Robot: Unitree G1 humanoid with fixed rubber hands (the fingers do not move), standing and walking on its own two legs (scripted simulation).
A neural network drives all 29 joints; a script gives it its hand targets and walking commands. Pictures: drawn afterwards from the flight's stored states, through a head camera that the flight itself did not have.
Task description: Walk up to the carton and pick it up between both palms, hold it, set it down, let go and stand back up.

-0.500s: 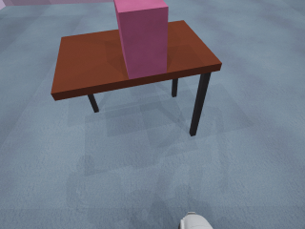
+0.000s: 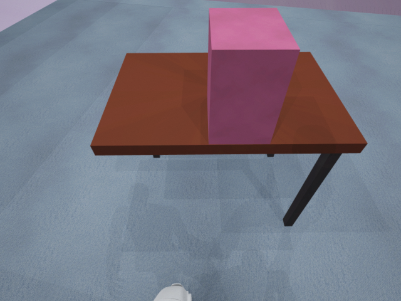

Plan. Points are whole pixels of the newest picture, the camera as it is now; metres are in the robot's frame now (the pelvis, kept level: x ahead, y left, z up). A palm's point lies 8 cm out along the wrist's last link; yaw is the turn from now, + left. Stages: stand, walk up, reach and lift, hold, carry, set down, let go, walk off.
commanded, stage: walk up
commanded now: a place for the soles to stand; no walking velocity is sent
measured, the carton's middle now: (241, 79) +0.68 -0.05 +0.08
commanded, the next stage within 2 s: none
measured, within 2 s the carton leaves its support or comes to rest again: neither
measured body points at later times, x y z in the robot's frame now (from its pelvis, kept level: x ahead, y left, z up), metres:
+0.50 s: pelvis +0.15 -0.03 -0.01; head +0.19 -0.04 +0.44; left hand +0.26 +0.20 -0.14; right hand +0.14 -0.26 -0.16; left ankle +0.13 +0.11 -0.72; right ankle +0.25 -0.15 -0.72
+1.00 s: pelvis +0.15 -0.03 +0.01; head +0.16 -0.03 +0.46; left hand +0.21 +0.23 -0.13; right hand +0.23 -0.28 -0.13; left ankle +0.14 +0.10 -0.72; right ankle +0.25 -0.15 -0.72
